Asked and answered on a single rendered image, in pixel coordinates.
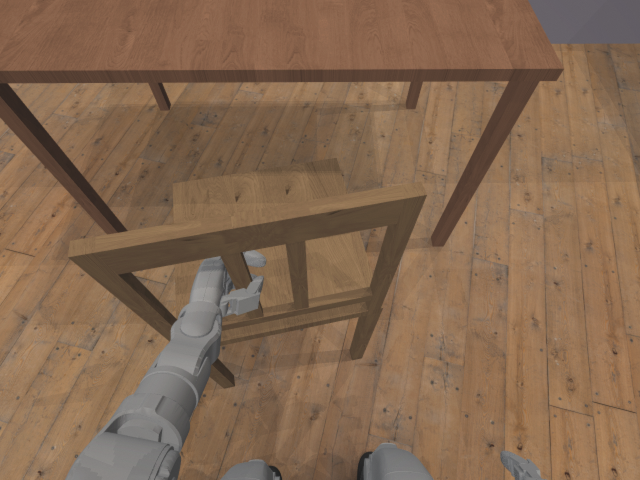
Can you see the left robot shin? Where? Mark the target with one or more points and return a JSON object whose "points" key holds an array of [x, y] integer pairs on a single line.
{"points": [[258, 460]]}

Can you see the robot left hand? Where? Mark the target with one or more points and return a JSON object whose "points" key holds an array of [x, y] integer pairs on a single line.
{"points": [[212, 281]]}

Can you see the right robot shin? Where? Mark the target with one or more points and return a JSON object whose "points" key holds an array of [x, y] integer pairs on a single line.
{"points": [[385, 445]]}

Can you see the robot right hand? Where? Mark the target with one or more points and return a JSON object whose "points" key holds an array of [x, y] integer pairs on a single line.
{"points": [[520, 468]]}

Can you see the table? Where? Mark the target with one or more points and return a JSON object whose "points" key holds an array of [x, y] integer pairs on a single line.
{"points": [[215, 41]]}

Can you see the robot shin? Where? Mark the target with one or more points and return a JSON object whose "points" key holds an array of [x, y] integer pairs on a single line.
{"points": [[385, 445], [258, 460]]}

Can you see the robot left upper arm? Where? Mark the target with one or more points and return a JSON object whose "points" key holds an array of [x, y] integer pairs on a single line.
{"points": [[119, 457]]}

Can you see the chair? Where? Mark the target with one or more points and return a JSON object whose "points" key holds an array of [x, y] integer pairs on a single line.
{"points": [[300, 217]]}

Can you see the left robot forearm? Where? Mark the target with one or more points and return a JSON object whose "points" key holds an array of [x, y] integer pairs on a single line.
{"points": [[162, 405]]}

